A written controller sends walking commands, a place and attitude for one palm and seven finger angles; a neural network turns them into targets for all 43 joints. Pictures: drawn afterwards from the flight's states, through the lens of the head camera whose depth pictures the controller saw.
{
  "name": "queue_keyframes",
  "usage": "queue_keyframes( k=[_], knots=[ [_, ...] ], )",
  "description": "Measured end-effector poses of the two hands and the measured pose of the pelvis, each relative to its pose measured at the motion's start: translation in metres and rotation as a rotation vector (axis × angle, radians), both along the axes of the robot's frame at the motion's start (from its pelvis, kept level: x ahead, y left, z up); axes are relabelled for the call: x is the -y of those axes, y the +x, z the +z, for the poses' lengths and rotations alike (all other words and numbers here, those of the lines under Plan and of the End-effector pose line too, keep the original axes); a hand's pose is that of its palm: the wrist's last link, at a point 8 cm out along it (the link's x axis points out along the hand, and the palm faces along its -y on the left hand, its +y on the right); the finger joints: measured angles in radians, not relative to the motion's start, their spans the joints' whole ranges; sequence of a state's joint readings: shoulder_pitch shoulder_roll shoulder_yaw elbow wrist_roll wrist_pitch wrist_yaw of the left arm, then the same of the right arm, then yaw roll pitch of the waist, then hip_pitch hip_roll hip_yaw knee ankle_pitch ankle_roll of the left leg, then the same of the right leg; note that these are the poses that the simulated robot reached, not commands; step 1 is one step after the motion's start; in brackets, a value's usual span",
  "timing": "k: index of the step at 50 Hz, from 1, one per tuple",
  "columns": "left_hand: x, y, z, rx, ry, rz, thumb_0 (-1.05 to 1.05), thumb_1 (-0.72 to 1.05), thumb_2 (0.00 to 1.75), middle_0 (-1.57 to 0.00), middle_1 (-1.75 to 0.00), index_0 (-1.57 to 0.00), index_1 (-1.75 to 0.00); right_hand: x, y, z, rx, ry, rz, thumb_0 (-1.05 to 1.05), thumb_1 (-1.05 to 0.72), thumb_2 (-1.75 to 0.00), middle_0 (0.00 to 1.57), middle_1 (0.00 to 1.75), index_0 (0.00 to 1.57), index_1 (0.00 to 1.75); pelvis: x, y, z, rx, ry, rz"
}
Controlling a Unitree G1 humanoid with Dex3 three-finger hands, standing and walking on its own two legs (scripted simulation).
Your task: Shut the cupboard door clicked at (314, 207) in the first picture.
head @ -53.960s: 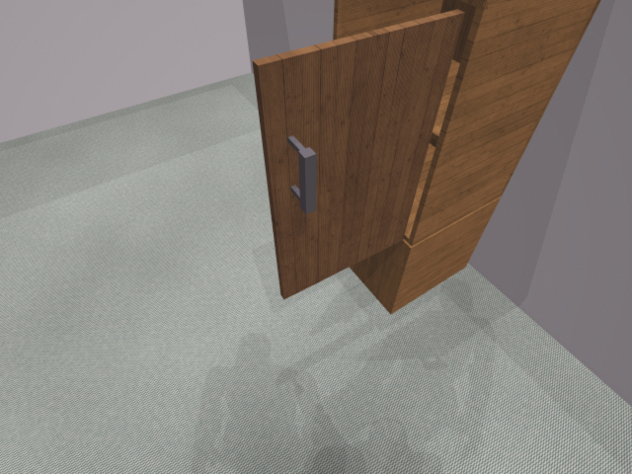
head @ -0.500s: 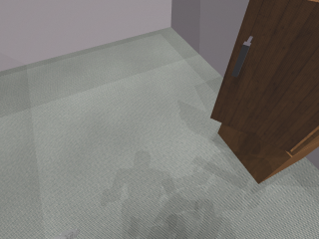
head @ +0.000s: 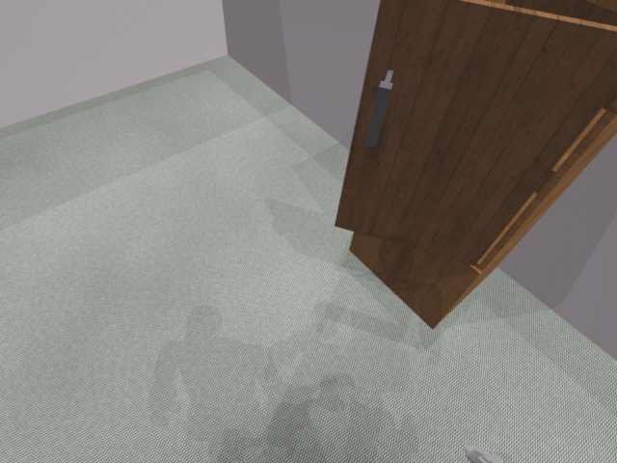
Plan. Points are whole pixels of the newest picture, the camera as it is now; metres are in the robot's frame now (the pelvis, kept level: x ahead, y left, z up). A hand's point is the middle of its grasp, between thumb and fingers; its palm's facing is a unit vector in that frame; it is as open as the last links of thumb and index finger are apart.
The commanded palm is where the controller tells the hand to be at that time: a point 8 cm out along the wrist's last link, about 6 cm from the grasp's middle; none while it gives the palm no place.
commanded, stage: turn to face it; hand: left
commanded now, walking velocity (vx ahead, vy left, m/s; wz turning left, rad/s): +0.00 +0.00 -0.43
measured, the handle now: (380, 109) +0.69 -0.07 +0.07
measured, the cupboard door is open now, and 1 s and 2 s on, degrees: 33 33 33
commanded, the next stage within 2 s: take the last steps up to it in 0.28 s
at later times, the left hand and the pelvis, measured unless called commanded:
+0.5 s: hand out of the picture +0.13 +0.15 -0.15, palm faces -0.19 -0.95 -0.24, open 7.4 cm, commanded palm none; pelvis +0.02 -0.02 +0.01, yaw -11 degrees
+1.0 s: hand (266, 386) +0.25 +0.08 -0.16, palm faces -0.35 -0.92 -0.16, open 7.4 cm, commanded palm none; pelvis +0.11 -0.07 +0.01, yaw -19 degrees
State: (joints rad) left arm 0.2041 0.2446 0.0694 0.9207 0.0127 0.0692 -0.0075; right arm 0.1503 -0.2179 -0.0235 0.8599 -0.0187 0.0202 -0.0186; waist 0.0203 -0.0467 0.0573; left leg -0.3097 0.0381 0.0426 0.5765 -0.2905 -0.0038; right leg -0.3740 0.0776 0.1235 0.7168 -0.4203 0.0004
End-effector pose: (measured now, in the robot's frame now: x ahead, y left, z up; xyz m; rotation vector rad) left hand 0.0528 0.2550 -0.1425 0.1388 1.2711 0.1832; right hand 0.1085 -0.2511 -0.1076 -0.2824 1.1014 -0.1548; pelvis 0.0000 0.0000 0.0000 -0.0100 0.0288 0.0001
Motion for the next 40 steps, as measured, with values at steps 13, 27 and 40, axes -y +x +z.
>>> queue_keyframes(
  k=[13,27,40],
  knots=[
    [0.010,0.062,0.020,0.017,0.030,-0.179,0.01,0.91,0.90,-0.20,-0.30,-0.20,-0.30,0.006,-0.080,-0.011,-0.131,0.048,-0.186,0.01,-0.90,-0.90,0.20,0.30,0.20,0.30,0.007,0.008,0.009,0.012,-0.025,-0.141],
    [0.060,0.081,0.019,0.034,0.007,-0.270,0.00,0.90,0.90,-0.20,-0.30,-0.21,-0.30,0.027,-0.108,-0.019,-0.186,0.080,-0.311,0.01,-0.91,-0.90,0.20,0.30,0.20,0.30,0.023,0.023,0.008,0.014,0.002,-0.204],
    [0.060,0.125,0.002,-0.050,-0.070,-0.325,0.01,0.91,0.90,-0.20,-0.30,-0.20,-0.30,-0.003,-0.114,0.003,-0.201,0.046,-0.397,0.00,-0.91,-0.90,0.20,0.30,0.20,0.30,0.024,0.073,0.014,0.016,-0.025,-0.277]
  ],
)
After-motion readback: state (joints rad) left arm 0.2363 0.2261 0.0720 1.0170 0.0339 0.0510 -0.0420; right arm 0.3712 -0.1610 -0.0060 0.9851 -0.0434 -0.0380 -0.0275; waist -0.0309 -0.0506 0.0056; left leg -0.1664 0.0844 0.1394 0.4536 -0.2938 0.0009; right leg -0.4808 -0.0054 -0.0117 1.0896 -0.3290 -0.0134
